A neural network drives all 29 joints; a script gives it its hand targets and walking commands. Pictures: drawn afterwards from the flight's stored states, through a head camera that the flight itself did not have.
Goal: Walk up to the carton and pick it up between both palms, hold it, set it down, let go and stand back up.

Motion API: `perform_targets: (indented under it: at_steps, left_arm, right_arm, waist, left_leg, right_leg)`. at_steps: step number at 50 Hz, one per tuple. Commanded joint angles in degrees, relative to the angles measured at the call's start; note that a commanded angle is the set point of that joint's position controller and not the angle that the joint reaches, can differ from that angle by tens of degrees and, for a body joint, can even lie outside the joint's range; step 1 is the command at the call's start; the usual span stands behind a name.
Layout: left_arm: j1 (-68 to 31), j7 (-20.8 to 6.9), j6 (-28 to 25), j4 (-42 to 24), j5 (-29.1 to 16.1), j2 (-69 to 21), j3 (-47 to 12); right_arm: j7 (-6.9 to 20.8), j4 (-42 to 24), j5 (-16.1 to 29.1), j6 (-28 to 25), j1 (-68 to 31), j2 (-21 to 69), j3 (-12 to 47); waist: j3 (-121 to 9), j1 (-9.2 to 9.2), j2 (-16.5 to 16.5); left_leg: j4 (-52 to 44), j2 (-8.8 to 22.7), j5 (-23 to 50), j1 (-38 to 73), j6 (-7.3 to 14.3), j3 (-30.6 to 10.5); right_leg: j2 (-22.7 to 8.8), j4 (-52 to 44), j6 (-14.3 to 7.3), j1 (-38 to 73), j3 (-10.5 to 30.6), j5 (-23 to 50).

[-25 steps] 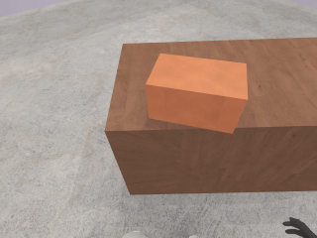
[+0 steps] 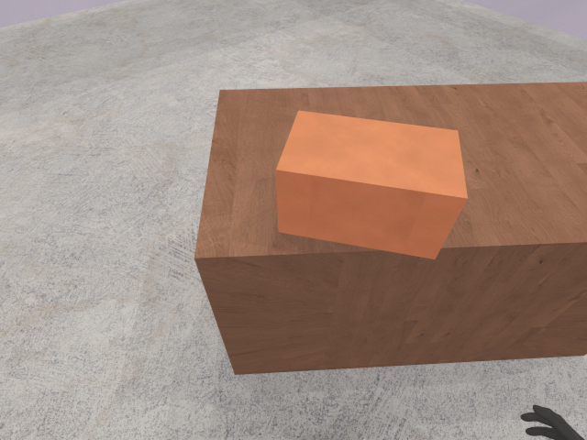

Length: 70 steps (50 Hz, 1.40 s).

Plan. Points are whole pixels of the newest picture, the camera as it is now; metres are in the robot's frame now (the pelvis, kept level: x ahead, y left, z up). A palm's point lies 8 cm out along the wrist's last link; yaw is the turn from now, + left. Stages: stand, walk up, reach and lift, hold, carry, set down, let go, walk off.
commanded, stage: walk up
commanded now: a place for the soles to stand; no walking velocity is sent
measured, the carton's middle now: (365, 183) +0.58 -0.12 +0.00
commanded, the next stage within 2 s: none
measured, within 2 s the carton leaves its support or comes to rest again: neither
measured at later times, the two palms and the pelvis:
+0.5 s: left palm out of the picture +0.05 +0.32 -0.08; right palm out of the picture +0.10 -0.33 -0.07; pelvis -0.02 -0.01 +0.00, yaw +1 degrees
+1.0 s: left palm out of the picture +0.09 +0.32 -0.08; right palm out of the picture +0.14 -0.33 -0.06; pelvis +0.00 -0.01 +0.00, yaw +1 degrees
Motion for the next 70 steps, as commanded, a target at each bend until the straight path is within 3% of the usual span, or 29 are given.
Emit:
perform_targets:
  at_steps: [1,2,3,4,5,6,9,13,15,17,18,19,22,26,28,30,35,39,43,48,52,57,61,63,64,65,66,68,70]
  left_arm:
    - [4.04,0.86,-1.85,1.0,0.64,7.5,2.8]
    - [5.29,1.19,-2.37,1.09,1.25,9.76,3.56]
    - [4.32,1.37,-2.83,0.55,2.0,13.04,4.28]
    - [0.51,1.45,-3.08,-1.08,2.15,14.02,4.03]
    - [-1.79,1.08,-2.73,-1.81,2.02,14.66,3.85]
    - [-2.8,0.82,-2.52,-1.38,2.21,14.37,3.92]
    - [-3.16,0.78,-2.41,-0.96,1.76,11.81,2.92]
    - [-7.11,0.26,-1.4,-1.56,1.09,10.38,2.44]
    - [-7.52,0.0,-1.16,-1.82,0.74,8.62,1.53]
    - [-6.42,-0.09,-0.94,-1.21,0.68,8.06,1.54]
    - [-4.23,0.01,-0.74,-0.29,0.7,9.01,2.05]
    - [-1.57,-0.33,-0.82,0.46,0.76,9.31,2.22]
    - [-1.03,-0.85,-1.96,1.04,1.09,8.82,2.46]
    - [-4.73,-0.36,-2.59,0.76,1.43,11.06,2.15]
    - [-6.3,-0.43,-2.63,1.06,1.46,10.78,1.7]
    - [-6.47,-0.53,-2.61,0.88,1.12,9.72,1.37]
    - [-5.21,-0.34,-2.76,1.06,0.47,9.41,1.12]
    - [-4.97,0.04,-2.78,1.33,0.39,9.95,1.22]
    - [-6.48,-0.04,-2.25,0.12,0.91,9.94,1.48]
    - [-7.54,-0.44,-1.66,0.4,1.04,8.94,1.34]
    - [-8.5,-0.55,-1.82,0.17,1.02,9.79,1.45]
    - [-9.47,-0.8,-1.51,0.28,1.28,9.76,1.45]
    - [-9.51,-0.85,-1.57,0.67,1.32,9.85,1.47]
    - [-9.29,-0.86,-1.62,0.43,1.51,10.25,1.59]
    - [-7.41,-3.61,-0.79,-4.27,3.35,12.13,3.98]
    - [-10.39,-4.49,-0.1,-4.53,3.15,9.92,3.6]
    - [-11.79,-4.65,0.11,-5.74,3.62,11.4,3.72]
    - [-10.1,-5.19,0.02,-4.56,2.97,12.39,3.6]
    - [-10.14,-5.86,0.06,-3.76,2.26,11.34,4.13]
  right_arm:
    - [-0.59,-1.91,0.41,-0.01,-3.22,-10.93,-3.39]
    - [-0.5,-2.47,0.75,0.08,-3.29,-9.15,-2.83]
    - [-0.39,-3.44,1.07,0.23,-3.52,-6.93,-2.32]
    - [-0.35,-2.94,0.87,0.85,-2.83,-6.89,-2.23]
    - [-0.54,-1.12,0.69,0.98,-0.87,-9.66,-3.06]
    - [-0.31,-0.22,0.51,0.83,0.23,-10.07,-3.24]
    - [0.54,1.81,1.4,0.62,-0.98,-9.9,-3.82]
    - [0.24,4.35,0.91,-0.07,2.06,-8.62,-3.78]
    - [-0.33,3.92,-0.17,-0.56,1.44,-10.45,-4.17]
    - [-0.36,2.61,-0.49,-1.34,-1.55,-13.92,-4.26]
    - [0.04,1.8,-0.52,-1.36,-4.27,-14.34,-3.98]
    - [0.29,1.32,-0.27,-1.27,-6.94,-14.31,-3.95]
    - [0.51,1.56,0.09,-0.86,-6.17,-12.0,-3.08]
    - [0.82,2.55,1.01,-0.37,-3.96,-9.97,-3.05]
    - [0.75,3.43,1.05,-0.56,-2.79,-10.63,-3.03]
    - [0.6,3.59,0.86,-0.94,-2.93,-11.14,-3.03]
    - [0.12,3.29,1.28,-1.27,-4.42,-11.0,-2.74]
    - [-0.13,3.38,1.18,-1.2,-3.64,-11.1,-3.15]
    - [-0.34,2.38,0.25,-1.06,-2.02,-10.22,-2.69]
    - [-0.56,1.91,-0.04,-1.32,-3.31,-10.97,-2.76]
    - [-0.37,1.75,-0.01,-1.29,-3.43,-10.44,-2.3]
    - [-0.21,1.75,-0.14,-1.5,-3.64,-10.59,-2.21]
    - [-0.12,1.83,-0.17,-1.41,-3.23,-10.44,-2.16]
    - [-0.09,1.9,-0.14,-1.5,-2.63,-10.5,-2.19]
    - [-0.15,2.08,0.12,-3.31,5.23,-16.5,-5.08]
    - [-0.44,4.01,-0.33,-3.84,10.34,-20.71,-6.62]
    - [-0.7,4.08,0.56,-4.16,11.76,-22.24,-7.56]
    - [-1.26,3.1,1.34,-4.78,8.56,-20.55,-7.36]
    - [-1.34,2.91,0.83,-5.35,7.52,-19.15,-6.69]
  waist:
    - [-5.72,1.66,8.12]
    - [-6.57,2.39,2.78]
    - [-5.63,2.16,-5.64]
    - [-3.24,0.07,-6.31]
    - [-2.74,-0.15,-5.39]
    - [-2.14,-0.27,-6.53]
    - [-1.22,-0.24,-10.08]
    - [-3.74,-2.15,-8.04]
    - [-2.67,-2.88,-3.86]
    - [-1.24,-1.76,4.4]
    - [1.16,-0.11,4.01]
    - [1.32,1.34,3.89]
    - [0.95,1.23,3.66]
    - [-1.71,-1.35,0.59]
    - [-2.5,-2.27,-0.86]
    - [-3.03,-2.11,-0.25]
    - [-7.45,-1.23,0.51]
    - [-9.53,-1.39,0.57]
    - [-9.55,-1.38,-0.49]
    - [-6.78,-1.05,1.19]
    - [-5.79,-1.04,0.54]
    - [-4.56,-0.87,-0.24]
    - [-4.18,-1.04,0.34]
    - [-3.95,-1.07,-0.67]
    - [-6.17,-3.61,-1.69]
    - [-2.7,-5.85,6.62]
    - [1.26,-6.44,4.73]
    - [3.9,-4.39,-0.61]
    - [4.2,-3.31,-0.1]
  left_leg:
    - [-4.58,6.33,21.43,1.1,5.88,-6.76]
    - [-1.67,5.4,13.03,-1.96,4.63,-6.05]
    - [5.92,0.5,2.6,-7.43,1.33,-2.68]
    - [9.32,-1.32,-12.75,-9.87,-0.43,-2.75]
    - [10.83,-1.03,-16.43,-6.16,-0.21,-4.83]
    - [7.86,-1.1,-17.65,-6.03,0.24,-4.49]
    - [1.33,-2.25,-9.51,-3.82,1.29,-4.37]
    - [-8.81,-3.27,0.61,8.61,1.76,-1.47]
    - [-12.09,1.3,-0.48,12.9,3.21,-7.78]
    - [-24.51,13.14,-18.46,5.54,9.27,-24.82]
    - [-27.02,16.19,-22.53,0.22,10.85,-26.54]
    - [-26.46,15.3,-23.59,-2.77,10.84,-23.83]
    - [-19.98,7.82,-16.56,-5.92,6.37,-13.8]
    - [-10.41,1.03,-8.5,1.79,2.46,-7.44]
    - [-11.04,2.15,-7.89,5.34,3.3,-8.24]
    - [-12.63,3.4,-6.14,5.18,3.94,-9.6]
    - [-10.71,4.55,8.39,6.57,4.33,-7.85]
    - [-8.68,5.25,14.57,8.74,4.98,-6.88]
    - [-9.64,5.25,13.2,8.32,4.44,-8.61]
    - [-12.54,6.86,7.68,5.47,5.0,-10.17]
    - [-11.55,3.1,2.49,3.0,2.91,-7.29]
    - [-14.22,4.68,-1.5,2.95,3.91,-9.98]
    - [-13.8,2.94,-3.83,2.64,3.24,-8.7]
    - [-13.84,3.45,-3.1,2.17,3.51,-9.2]
    - [-17.67,7.3,-21.45,12.13,8.0,-17.7]
    - [-26.61,16.39,-34.12,20.27,12.19,-31.78]
    - [-30.95,24.13,-32.25,20.89,14.14,-38.65]
    - [-28.82,23.62,-21.43,19.94,13.12,-34.22]
    - [-27.84,19.18,-12.69,17.66,11.18,-27.2]
  right_leg:
    - [-1.17,-14.88,-3.26,9.76,-6.52,13.54]
    - [-2.69,-17.87,-4.31,13.19,-1.71,16.62]
    - [-11.43,-22.56,-7.88,13.44,15.33,15.67]
    - [-18.67,-26.8,-12.42,10.02,28.46,10.89]
    - [-19.24,-26.69,-15.35,6.83,27.18,7.7]
    - [-18.45,-26.69,-15.48,6.32,26.3,6.28]
    - [-12.18,-25.87,-10.09,6.11,21.15,6.91]
    - [-9.57,-22.24,-8.86,-2.2,14.62,1.89]
    - [-7.86,-18.17,-6.68,-9.56,11.84,-0.01]
    - [-1.22,-5.23,-3.47,-7.3,2.12,-2.38]
    - [-1.46,-3.87,-3.03,-4.04,-1.57,-3.63]
    - [-2.44,-6.11,-2.88,0.45,-2.43,-2.05]
    - [-2.75,-14.59,-4.06,8.03,0.1,3.91]
    - [-8.54,-23.46,-7.46,0.55,14.65,-4.77]
    - [-8.01,-22.51,-6.8,-2.24,12.73,-3.51]
    - [-7.06,-19.26,-5.97,-1.27,10.0,4.74]
    - [-6.46,-13.89,-5.51,4.47,6.28,22.85]
    - [-7.25,-11.68,-5.38,5.36,5.98,27.26]
    - [-6.99,-11.01,-6.07,4.81,4.84,26.99]
    - [-5.57,-11.13,-5.17,4.54,2.38,20.62]
    - [-7.73,-15.52,-6.75,4.82,7.61,17.72]
    - [-6.55,-16.34,-5.99,3.36,6.15,12.28]
    - [-7.32,-18.68,-6.31,2.54,8.25,9.13]
    - [-7.09,-17.87,-6.2,3.09,7.86,10.17]
    - [-4.37,-11.34,-6.54,-6.86,6.54,-8.47]
    - [-0.9,1.32,-4.05,-20.35,-0.66,-10.82]
    - [-3.18,9.48,-2.91,-27.44,-0.81,-8.01]
    - [-6.6,10.09,-2.1,-27.37,1.95,-2.0]
    - [-7.21,10.14,-1.37,-23.31,1.68,-0.23]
